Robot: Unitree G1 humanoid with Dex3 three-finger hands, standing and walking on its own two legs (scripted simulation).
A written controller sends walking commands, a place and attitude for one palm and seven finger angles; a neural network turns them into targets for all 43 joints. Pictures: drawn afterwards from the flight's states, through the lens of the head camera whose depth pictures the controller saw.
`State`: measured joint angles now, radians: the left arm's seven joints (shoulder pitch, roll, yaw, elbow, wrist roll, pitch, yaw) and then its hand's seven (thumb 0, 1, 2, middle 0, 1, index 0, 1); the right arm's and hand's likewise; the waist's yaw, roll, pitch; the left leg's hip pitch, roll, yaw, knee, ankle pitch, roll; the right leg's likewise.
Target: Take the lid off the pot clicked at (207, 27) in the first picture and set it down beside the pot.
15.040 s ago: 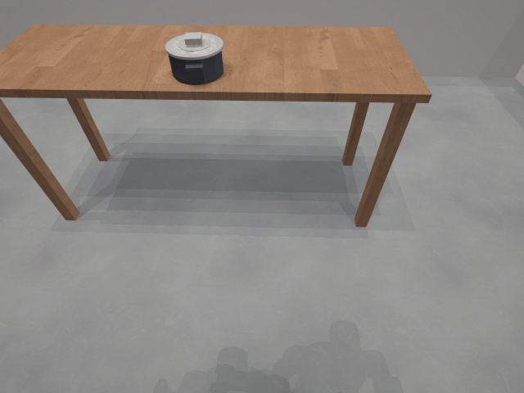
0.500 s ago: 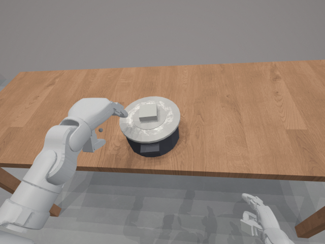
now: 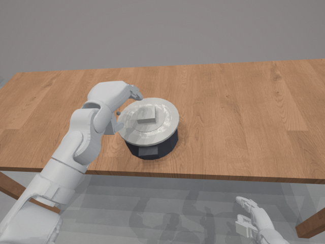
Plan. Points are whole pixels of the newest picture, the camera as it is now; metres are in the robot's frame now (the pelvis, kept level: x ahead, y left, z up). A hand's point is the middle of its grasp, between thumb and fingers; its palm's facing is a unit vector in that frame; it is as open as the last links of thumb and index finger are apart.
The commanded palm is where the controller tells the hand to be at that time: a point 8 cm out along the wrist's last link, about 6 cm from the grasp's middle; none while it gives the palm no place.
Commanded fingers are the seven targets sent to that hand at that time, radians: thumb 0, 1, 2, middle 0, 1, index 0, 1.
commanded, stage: move the open hand above the knob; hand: left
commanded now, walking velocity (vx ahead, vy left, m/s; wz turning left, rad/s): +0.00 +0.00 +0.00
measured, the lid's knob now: (146, 114) +0.44 +0.08 +0.08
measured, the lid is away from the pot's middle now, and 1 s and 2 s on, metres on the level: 0.00 0.00 0.00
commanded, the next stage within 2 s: lower the open fingers around the knob in 1.22 s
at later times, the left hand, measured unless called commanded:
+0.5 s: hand (140, 97) +0.43 +0.08 +0.15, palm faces -0.17 -0.06 -0.98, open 10.3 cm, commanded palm +0.40 +0.10 +0.21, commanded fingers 0.00 -0.33 1.46 -0.83 -0.08 -0.83 -0.08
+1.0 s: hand (137, 107) +0.41 +0.09 +0.14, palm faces -0.20 -0.04 -0.98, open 10.3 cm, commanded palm +0.39 +0.10 +0.21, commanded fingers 0.00 -0.33 1.46 -0.83 -0.08 -0.83 -0.08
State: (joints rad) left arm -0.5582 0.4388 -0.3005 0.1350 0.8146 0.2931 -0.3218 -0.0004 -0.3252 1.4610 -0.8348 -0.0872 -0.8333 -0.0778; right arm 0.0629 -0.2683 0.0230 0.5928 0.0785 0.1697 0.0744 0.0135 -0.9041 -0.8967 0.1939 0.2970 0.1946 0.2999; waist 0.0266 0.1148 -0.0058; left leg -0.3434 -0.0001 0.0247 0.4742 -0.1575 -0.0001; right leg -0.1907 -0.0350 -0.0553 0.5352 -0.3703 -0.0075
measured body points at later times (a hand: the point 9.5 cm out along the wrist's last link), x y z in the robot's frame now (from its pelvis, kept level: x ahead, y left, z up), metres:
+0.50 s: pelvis +0.01 +0.00 +0.00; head +0.02 -0.05 +0.45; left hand +0.44 +0.09 +0.20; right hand +0.16 -0.24 -0.13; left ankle +0.05 +0.13 -0.73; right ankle -0.06 -0.11 -0.73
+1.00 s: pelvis +0.00 +0.00 +0.00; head +0.02 -0.05 +0.45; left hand +0.41 +0.09 +0.19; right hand +0.21 -0.22 -0.11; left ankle +0.06 +0.13 -0.73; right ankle -0.06 -0.11 -0.73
